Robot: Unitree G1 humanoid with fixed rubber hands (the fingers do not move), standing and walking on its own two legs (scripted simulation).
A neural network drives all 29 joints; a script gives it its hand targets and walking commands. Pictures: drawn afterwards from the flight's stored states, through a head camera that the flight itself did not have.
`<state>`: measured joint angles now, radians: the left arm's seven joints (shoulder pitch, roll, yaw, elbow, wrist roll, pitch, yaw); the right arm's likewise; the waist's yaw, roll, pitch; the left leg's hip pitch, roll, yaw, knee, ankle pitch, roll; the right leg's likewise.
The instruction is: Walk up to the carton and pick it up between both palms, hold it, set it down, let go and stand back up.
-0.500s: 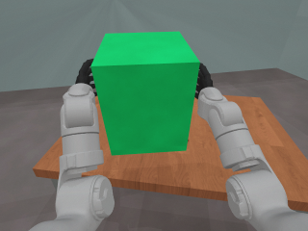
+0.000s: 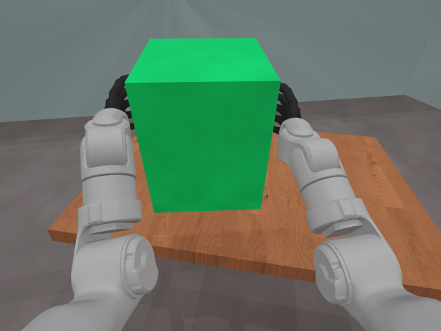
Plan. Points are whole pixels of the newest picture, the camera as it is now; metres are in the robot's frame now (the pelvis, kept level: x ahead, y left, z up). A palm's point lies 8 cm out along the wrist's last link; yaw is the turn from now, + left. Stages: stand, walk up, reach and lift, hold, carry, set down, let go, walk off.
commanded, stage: hold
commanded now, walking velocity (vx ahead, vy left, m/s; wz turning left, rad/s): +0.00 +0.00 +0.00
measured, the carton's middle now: (205, 124) +0.41 -0.01 +0.26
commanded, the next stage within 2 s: none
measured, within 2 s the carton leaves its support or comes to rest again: neither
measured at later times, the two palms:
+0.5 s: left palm (114, 118) +0.39 +0.15 +0.29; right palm (283, 123) +0.36 -0.14 +0.28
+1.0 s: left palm (114, 120) +0.38 +0.15 +0.29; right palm (283, 125) +0.36 -0.14 +0.27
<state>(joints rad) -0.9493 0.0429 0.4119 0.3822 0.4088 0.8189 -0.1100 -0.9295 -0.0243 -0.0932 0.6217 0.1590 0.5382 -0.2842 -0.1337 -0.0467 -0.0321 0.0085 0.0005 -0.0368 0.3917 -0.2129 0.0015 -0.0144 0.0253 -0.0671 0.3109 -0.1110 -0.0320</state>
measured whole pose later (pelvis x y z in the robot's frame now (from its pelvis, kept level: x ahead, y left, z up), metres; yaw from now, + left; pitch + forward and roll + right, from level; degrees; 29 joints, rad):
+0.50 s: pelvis +0.02 +0.01 +0.00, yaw +0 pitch -11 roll -1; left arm -0.91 0.04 0.38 0.33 0.40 0.84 -0.11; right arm -0.89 -0.04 -0.05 0.58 0.21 0.54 -0.30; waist -0.15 -0.06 -0.04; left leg 0.04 0.00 -0.03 0.38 -0.23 0.01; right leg 0.03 0.03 -0.06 0.28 -0.12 -0.02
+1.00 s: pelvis +0.03 +0.02 +0.00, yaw -1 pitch -12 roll -2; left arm -0.85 -0.01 0.35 0.23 0.42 0.89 -0.09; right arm -0.85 -0.08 -0.02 0.53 0.26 0.57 -0.29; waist -0.15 -0.03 -0.03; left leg 0.08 -0.01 -0.01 0.40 -0.26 0.03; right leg 0.07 0.02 -0.04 0.28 -0.13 0.00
